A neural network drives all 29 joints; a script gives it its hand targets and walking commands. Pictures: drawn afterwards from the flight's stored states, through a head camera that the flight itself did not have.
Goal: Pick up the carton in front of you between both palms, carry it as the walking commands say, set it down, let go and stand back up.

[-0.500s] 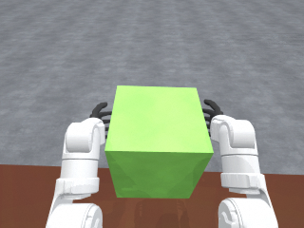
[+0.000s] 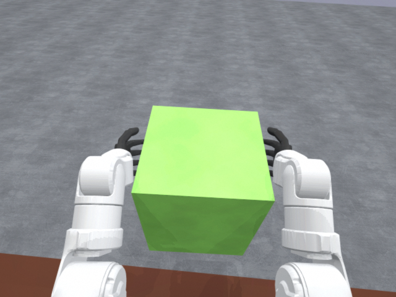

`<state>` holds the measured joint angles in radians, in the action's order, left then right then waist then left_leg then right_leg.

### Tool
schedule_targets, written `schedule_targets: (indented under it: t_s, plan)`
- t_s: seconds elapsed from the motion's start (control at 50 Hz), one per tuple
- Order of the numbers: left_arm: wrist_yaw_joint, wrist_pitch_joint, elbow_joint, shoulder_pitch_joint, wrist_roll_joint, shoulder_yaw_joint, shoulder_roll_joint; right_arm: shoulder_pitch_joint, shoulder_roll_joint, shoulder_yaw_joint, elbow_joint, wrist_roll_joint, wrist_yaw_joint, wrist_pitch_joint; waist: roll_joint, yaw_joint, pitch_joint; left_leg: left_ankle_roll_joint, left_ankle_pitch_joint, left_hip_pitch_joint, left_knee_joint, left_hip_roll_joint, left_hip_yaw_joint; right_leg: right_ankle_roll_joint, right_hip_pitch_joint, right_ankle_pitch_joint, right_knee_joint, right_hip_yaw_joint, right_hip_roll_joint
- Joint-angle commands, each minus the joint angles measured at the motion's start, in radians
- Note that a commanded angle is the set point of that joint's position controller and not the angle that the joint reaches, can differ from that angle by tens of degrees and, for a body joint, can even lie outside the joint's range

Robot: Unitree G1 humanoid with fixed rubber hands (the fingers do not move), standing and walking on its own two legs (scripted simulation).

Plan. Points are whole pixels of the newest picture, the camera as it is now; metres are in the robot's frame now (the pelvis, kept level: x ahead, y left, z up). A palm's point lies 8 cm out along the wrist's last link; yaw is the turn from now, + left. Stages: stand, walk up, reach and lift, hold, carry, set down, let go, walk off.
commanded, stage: carry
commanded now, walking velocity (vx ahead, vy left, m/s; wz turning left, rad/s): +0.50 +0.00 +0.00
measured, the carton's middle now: (200, 185) +0.36 +0.02 +0.07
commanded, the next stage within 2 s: none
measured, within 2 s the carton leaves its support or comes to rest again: neither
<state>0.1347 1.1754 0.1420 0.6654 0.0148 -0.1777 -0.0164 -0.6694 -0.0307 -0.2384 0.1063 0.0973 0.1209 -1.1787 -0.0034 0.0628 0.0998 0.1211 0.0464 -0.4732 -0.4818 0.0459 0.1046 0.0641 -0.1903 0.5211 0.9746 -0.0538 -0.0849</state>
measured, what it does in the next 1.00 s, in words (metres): goes down: right foot 0.04 m lower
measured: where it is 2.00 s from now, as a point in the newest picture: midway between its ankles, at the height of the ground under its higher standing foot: (199, 171)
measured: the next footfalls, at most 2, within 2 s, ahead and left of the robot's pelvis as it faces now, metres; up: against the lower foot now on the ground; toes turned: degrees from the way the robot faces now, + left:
right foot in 0.50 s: +0.47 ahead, -0.05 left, -0.04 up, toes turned -1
left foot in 1.02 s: +0.80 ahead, +0.10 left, -0.05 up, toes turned +6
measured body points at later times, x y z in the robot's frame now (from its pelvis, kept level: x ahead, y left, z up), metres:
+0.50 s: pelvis +0.30 +0.00 -0.03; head +0.30 +0.01 +0.42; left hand +0.66 +0.14 +0.10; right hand +0.67 -0.16 +0.11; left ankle +0.11 +0.05 -0.71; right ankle +0.44 -0.05 -0.75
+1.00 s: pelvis +0.59 +0.02 -0.05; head +0.62 +0.01 +0.40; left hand +0.95 +0.20 +0.07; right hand +0.98 -0.11 +0.07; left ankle +0.75 +0.11 -0.75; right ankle +0.44 -0.05 -0.76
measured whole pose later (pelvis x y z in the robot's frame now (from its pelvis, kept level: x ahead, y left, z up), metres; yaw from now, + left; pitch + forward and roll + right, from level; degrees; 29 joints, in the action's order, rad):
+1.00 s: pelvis +0.59 +0.02 -0.05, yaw +1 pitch +5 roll +0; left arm 0.14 1.17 0.06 0.62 0.03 -0.18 0.02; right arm -0.62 -0.02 -0.23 0.03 0.07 0.12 -1.18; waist -0.01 0.07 0.06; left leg 0.06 0.05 -0.63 -0.55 0.01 0.10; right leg 0.10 -0.11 0.44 0.55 -0.05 -0.06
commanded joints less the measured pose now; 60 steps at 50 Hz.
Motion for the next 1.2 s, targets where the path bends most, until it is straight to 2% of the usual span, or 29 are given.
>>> schedule_targets:
  t_s: [0.0,0.02,0.04,0.08,0.1,0.2,0.24,0.4,0.44,0.46,0.48,0.5,0.52,0.54,0.56,0.58,0.64,0.74,0.82,0.92,0.96,0.98,1.0,1.02,1.04,1.06,1.08,1.1,1.18]
  plan:
    - [-0.262,0.004,-0.039,0.720,-0.417,0.610,1.082,-0.534,-0.891,0.554,0.092,-0.335,-0.214,-0.008,-0.263,-0.140,0.564,0.248,0.401,0.916,-0.114,-0.498,-0.676,-0.035,-0.585,0.159,0.547,0.095,0.016]
    - [-0.257,0.000,-0.066,0.744,-0.414,0.606,1.100,-0.542,-0.954,0.574,0.082,-0.366,-0.224,0.001,-0.193,-0.138,0.528,0.256,-0.056,0.796,-0.003,-0.433,-0.722,-0.013,-0.647,0.083,0.527,0.110,0.053]
    - [-0.251,-0.009,-0.108,0.803,-0.419,0.612,1.120,-0.620,-1.021,0.603,0.022,-0.411,-0.236,0.008,-0.085,-0.121,0.436,0.198,-0.193,0.646,0.051,-0.366,-0.647,-0.008,-0.631,0.005,0.445,0.103,0.085]
    - [-0.229,-0.019,-0.149,0.806,-0.404,0.598,1.145,-0.767,-1.108,0.654,-0.083,-0.494,-0.247,0.012,-0.009,-0.078,0.357,0.125,-0.129,0.441,0.102,-0.315,-0.508,-0.021,-0.532,-0.091,0.290,0.090,0.123]
    - [-0.218,-0.023,-0.162,0.787,-0.397,0.603,1.154,-0.787,-1.131,0.674,-0.108,-0.520,-0.249,0.016,-0.025,-0.073,0.355,0.101,-0.113,0.387,0.114,-0.296,-0.462,-0.027,-0.484,-0.117,0.241,0.079,0.126]
    - [-0.180,-0.041,-0.186,0.667,-0.351,0.617,1.146,-0.686,-1.130,0.690,-0.123,-0.537,-0.255,0.023,-0.091,-0.113,0.401,0.052,0.407,0.570,0.028,-0.248,-0.314,-0.055,-0.607,-0.284,0.077,0.036,0.135]
    - [-0.173,-0.046,-0.204,0.651,-0.336,0.629,1.129,-0.669,-1.115,0.699,-0.137,-0.535,-0.260,0.027,-0.096,-0.126,0.405,0.032,0.502,0.632,0.005,-0.226,-0.280,-0.053,-0.641,-0.363,0.015,0.022,0.125]
    - [-0.180,-0.013,-0.192,0.603,-0.293,0.630,1.013,-0.572,-1.020,0.696,-0.075,-0.498,-0.262,0.013,-0.096,-0.179,0.308,0.014,0.460,0.659,-0.105,-0.135,-0.178,0.002,-0.475,-0.719,-0.484,-0.070,0.032]
    - [-0.191,-0.002,-0.141,0.578,-0.279,0.600,0.983,-0.568,-1.015,0.689,-0.022,-0.492,-0.265,0.011,-0.101,-0.144,0.305,-0.006,0.464,0.582,-0.216,-0.130,-0.153,0.032,-0.293,-0.761,-0.566,-0.083,0.021]
    - [-0.196,0.001,-0.117,0.570,-0.272,0.582,0.971,-0.576,-1.017,0.686,0.003,-0.492,-0.268,0.011,-0.091,-0.102,0.321,-0.028,0.461,0.524,-0.321,-0.126,-0.126,0.039,-0.160,-0.785,-0.616,-0.092,0.028]
    - [-0.202,0.003,-0.101,0.569,-0.265,0.564,0.961,-0.586,-1.018,0.683,0.028,-0.492,-0.269,0.013,-0.069,-0.048,0.354,-0.048,0.326,0.399,-0.479,-0.110,-0.094,0.040,0.038,-0.834,-0.625,-0.059,0.076]
    - [-0.210,0.005,-0.076,0.563,-0.263,0.544,0.949,-0.612,-1.011,0.675,0.043,-0.489,-0.270,0.013,0.038,-0.037,0.406,-0.061,-0.164,0.145,-0.683,-0.067,-0.078,0.043,0.291,-1.105,-0.471,0.111,0.237]
    - [-0.213,0.005,-0.030,0.573,-0.256,0.523,0.932,-0.631,-1.041,0.661,0.074,-0.494,-0.268,0.003,0.255,-0.034,0.495,-0.109,-0.710,-0.153,-0.887,0.021,-0.110,0.183,0.586,-1.319,-0.325,0.425,0.470]
    - [-0.216,-0.001,-0.005,0.574,-0.275,0.510,0.948,-0.649,-1.057,0.647,0.066,-0.492,-0.261,0.001,0.283,0.011,0.578,-0.107,-0.705,-0.328,-1.073,0.036,-0.142,0.335,0.640,-0.763,-0.435,0.668,0.541]
    - [-0.225,-0.009,-0.030,0.600,-0.309,0.535,1.021,-0.679,-1.057,0.647,0.037,-0.484,-0.255,0.005,0.147,0.011,0.504,-0.071,-0.619,-0.352,-1.026,-0.024,-0.162,0.282,0.493,-0.422,-0.522,0.639,0.446]
    - [-0.235,-0.014,-0.085,0.685,-0.349,0.562,1.073,-0.719,-1.084,0.646,0.017,-0.485,-0.250,0.013,0.035,-0.014,0.421,-0.068,-0.540,-0.318,-0.937,-0.043,-0.153,0.206,0.341,-0.341,-0.578,0.545,0.373]
    - [-0.243,-0.030,-0.199,0.838,-0.442,0.637,1.173,-0.728,-1.120,0.639,-0.057,-0.480,-0.225,0.025,0.026,-0.044,0.361,-0.086,-0.441,-0.238,-0.810,-0.093,-0.137,0.178,0.120,-0.392,-0.620,0.414,0.337]
    - [-0.247,-0.040,-0.235,0.753,-0.463,0.652,1.175,-0.601,-1.106,0.657,-0.078,-0.426,-0.190,0.040,0.091,-0.011,0.403,-0.108,-0.321,-0.380,-0.681,-0.111,-0.088,0.151,0.286,-0.782,-0.529,0.285,0.293]
    - [-0.256,-0.044,-0.263,0.725,-0.462,0.669,1.141,-0.600,-1.068,0.690,-0.128,-0.413,-0.180,0.046,0.099,0.016,0.368,-0.102,-0.215,-0.427,-0.523,-0.091,-0.054,0.129,0.355,-0.933,-0.500,0.227,0.259]
    - [-0.256,-0.025,-0.230,0.657,-0.438,0.666,1.075,-0.564,-0.996,0.693,-0.122,-0.393,-0.176,0.020,0.117,0.045,0.316,-0.073,-0.022,-0.264,-0.127,-0.008,0.038,0.104,0.370,-1.048,-0.462,0.132,0.198]
    - [-0.259,-0.018,-0.188,0.631,-0.424,0.655,1.060,-0.539,-0.974,0.678,-0.085,-0.378,-0.184,0.008,0.144,0.003,0.329,-0.046,0.054,-0.012,0.016,0.028,0.065,0.061,0.292,-1.135,-0.397,0.088,0.201]
    - [-0.262,-0.015,-0.168,0.634,-0.423,0.652,1.060,-0.528,-0.968,0.668,-0.060,-0.371,-0.189,0.005,0.137,-0.053,0.369,-0.035,0.122,0.186,0.092,0.028,0.085,0.025,0.231,-1.152,-0.283,0.034,0.194]
    - [-0.266,-0.013,-0.149,0.644,-0.417,0.650,1.061,-0.519,-0.958,0.653,-0.045,-0.368,-0.196,0.004,0.103,-0.097,0.420,-0.031,0.153,0.408,0.085,-0.038,0.032,-0.001,0.092,-0.964,-0.134,0.010,0.180]
    - [-0.269,-0.008,-0.126,0.651,-0.409,0.645,1.071,-0.514,-0.946,0.635,-0.018,-0.365,-0.203,0.001,-0.063,-0.098,0.514,0.027,0.468,0.702,-0.076,-0.317,-0.274,-0.035,-0.162,-0.373,0.073,0.003,0.135]
    - [-0.270,0.000,-0.088,0.651,-0.407,0.630,1.084,-0.508,-0.934,0.621,0.025,-0.359,-0.207,0.005,-0.257,-0.126,0.605,0.212,0.368,0.949,-0.039,-0.482,-0.625,-0.079,-0.482,0.090,0.371,0.062,0.000]
    - [-0.267,-0.001,-0.082,0.646,-0.396,0.622,1.087,-0.482,-0.979,0.624,0.049,-0.375,-0.215,0.009,-0.204,-0.139,0.597,0.211,0.051,0.894,0.022,-0.442,-0.673,-0.045,-0.555,0.039,0.427,0.104,0.047]
    - [-0.265,-0.008,-0.109,0.696,-0.405,0.626,1.112,-0.533,-1.024,0.640,0.008,-0.404,-0.226,0.018,-0.149,-0.130,0.517,0.164,-0.058,0.793,0.070,-0.389,-0.609,-0.034,-0.587,-0.024,0.398,0.097,0.081]
    - [-0.258,-0.017,-0.136,0.733,-0.404,0.622,1.129,-0.615,-1.068,0.662,-0.047,-0.439,-0.235,0.025,-0.061,-0.119,0.453,0.126,-0.048,0.691,0.100,-0.361,-0.534,-0.035,-0.575,-0.090,0.336,0.087,0.109]
    - [-0.218,-0.032,-0.189,0.708,-0.375,0.621,1.151,-0.736,-1.142,0.716,-0.159,-0.530,-0.250,0.032,-0.070,-0.095,0.419,0.077,-0.078,0.516,0.178,-0.312,-0.371,-0.060,-0.464,-0.157,0.161,0.054,0.148]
